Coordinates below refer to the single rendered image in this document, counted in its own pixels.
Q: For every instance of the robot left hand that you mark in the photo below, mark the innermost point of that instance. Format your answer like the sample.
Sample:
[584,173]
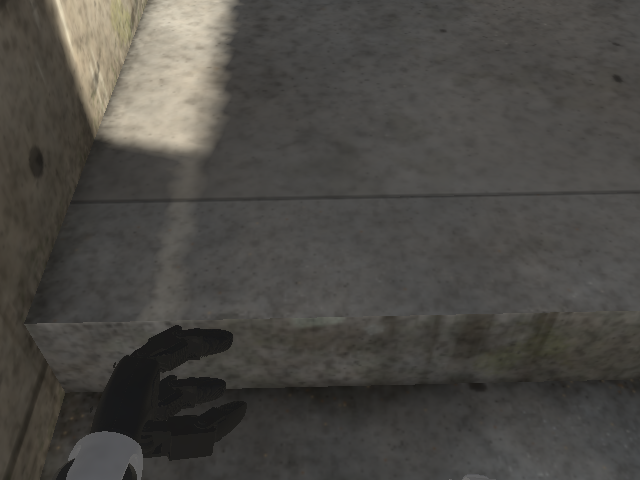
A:
[137,404]

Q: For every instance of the robot left forearm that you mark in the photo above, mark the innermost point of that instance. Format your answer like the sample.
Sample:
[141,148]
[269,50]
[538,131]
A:
[103,456]

